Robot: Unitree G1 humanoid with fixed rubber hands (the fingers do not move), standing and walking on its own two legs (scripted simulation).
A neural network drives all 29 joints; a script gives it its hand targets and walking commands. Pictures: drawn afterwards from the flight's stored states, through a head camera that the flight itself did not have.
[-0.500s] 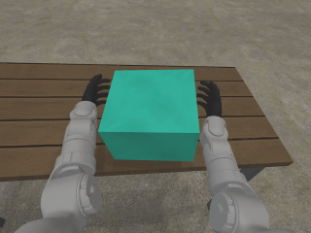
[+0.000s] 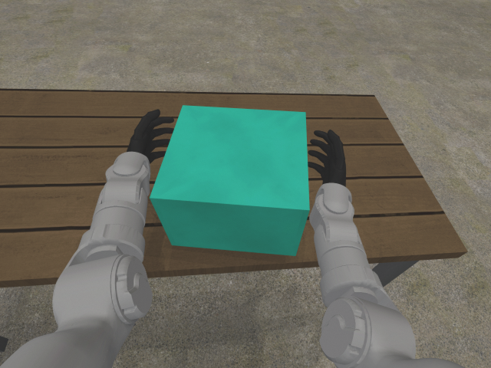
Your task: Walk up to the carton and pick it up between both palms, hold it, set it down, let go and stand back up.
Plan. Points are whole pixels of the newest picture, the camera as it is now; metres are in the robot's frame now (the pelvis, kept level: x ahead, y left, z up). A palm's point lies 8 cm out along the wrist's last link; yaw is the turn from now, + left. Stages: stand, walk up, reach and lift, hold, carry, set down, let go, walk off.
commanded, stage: set down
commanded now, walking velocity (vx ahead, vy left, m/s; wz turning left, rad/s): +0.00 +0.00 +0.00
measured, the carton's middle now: (238, 179) +0.43 +0.01 +0.03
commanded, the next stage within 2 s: none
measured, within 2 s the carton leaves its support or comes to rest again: rests again in 0.30 s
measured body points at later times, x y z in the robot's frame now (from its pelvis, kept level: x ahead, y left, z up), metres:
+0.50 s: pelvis +0.00 +0.00 +0.00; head +0.05 +0.03 +0.44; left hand +0.45 +0.17 +0.08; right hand +0.40 -0.15 +0.08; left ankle -0.01 +0.09 -0.75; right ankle -0.03 -0.13 -0.75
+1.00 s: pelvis +0.00 +0.00 +0.00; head +0.05 +0.03 +0.44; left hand +0.46 +0.17 +0.08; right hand +0.40 -0.16 +0.06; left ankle -0.01 +0.09 -0.75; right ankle -0.03 -0.13 -0.75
